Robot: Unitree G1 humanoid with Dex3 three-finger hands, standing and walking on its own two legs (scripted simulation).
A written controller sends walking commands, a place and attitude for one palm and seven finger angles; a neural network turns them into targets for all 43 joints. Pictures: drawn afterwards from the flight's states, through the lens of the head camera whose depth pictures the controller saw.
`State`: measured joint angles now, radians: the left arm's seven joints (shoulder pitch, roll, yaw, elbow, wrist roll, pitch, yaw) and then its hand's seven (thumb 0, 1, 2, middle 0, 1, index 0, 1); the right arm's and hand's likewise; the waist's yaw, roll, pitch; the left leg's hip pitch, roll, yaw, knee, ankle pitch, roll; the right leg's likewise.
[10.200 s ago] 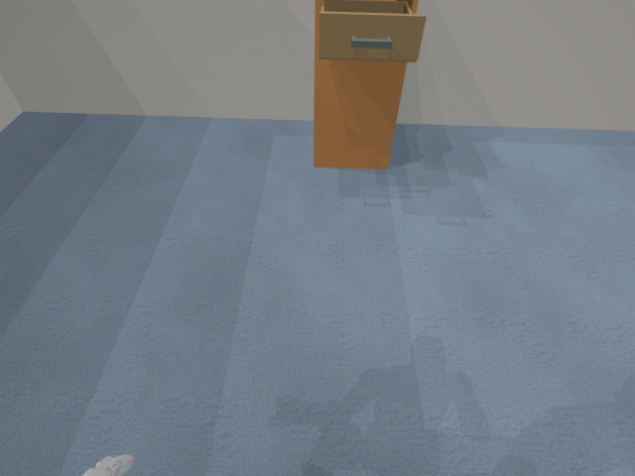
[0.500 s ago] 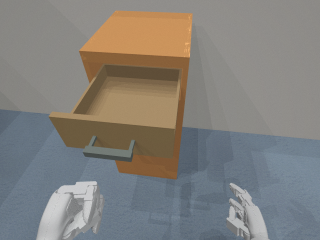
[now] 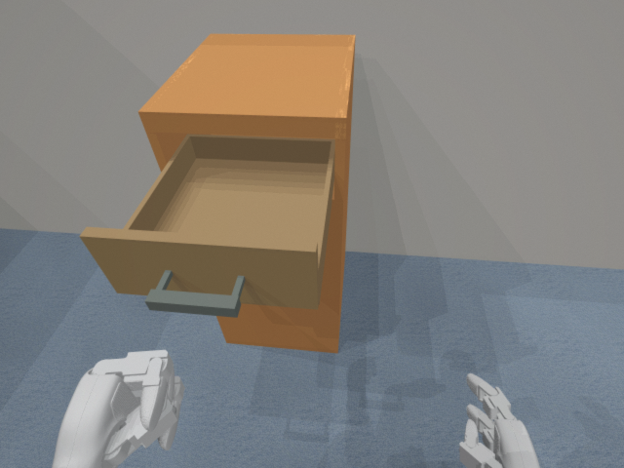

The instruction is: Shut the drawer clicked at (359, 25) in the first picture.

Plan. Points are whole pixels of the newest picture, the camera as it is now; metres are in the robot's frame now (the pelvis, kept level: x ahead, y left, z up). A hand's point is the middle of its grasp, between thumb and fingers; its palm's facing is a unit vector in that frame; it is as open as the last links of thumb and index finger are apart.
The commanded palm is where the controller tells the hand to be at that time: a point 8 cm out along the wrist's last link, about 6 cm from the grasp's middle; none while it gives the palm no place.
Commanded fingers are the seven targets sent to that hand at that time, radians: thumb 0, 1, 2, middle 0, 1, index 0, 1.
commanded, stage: bring the fist close to the handle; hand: left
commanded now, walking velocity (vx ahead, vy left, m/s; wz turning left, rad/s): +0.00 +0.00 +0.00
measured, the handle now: (198, 291) +0.36 +0.20 +0.03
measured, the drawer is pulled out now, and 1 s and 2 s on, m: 0.29 0.29 0.28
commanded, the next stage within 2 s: push the drawer shut in 1.44 s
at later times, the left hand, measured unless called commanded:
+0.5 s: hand (188, 394) +0.19 +0.15 +0.08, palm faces -0.02 -1.00 -0.04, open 3.3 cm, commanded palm +0.16 +0.21 +0.08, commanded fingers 0.00 0.90 0.90 -1.40 -1.60 -1.40 -1.60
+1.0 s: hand (214, 386) +0.22 +0.14 +0.03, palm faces -0.06 -1.00 -0.02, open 3.3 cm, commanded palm +0.20 +0.20 +0.03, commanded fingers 0.00 0.90 0.90 -1.40 -1.60 -1.40 -1.60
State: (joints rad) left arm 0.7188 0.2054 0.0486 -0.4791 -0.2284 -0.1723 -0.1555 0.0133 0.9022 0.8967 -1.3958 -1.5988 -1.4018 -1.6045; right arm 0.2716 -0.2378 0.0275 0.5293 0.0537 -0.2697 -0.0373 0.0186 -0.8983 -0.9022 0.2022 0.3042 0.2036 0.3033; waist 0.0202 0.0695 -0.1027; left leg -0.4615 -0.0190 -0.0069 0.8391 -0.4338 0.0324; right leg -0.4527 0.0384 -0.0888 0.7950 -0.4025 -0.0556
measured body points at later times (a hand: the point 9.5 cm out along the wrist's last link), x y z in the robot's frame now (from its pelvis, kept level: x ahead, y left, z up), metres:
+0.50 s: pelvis +0.00 -0.01 -0.01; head +0.03 -0.02 +0.44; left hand +0.18 +0.21 +0.08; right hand +0.19 -0.24 -0.07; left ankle +0.00 +0.10 -0.70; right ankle +0.01 -0.08 -0.70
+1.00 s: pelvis -0.01 +0.01 -0.03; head +0.05 +0.00 +0.41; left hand +0.21 +0.20 +0.03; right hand +0.17 -0.22 -0.11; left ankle +0.00 +0.10 -0.70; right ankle +0.01 -0.08 -0.70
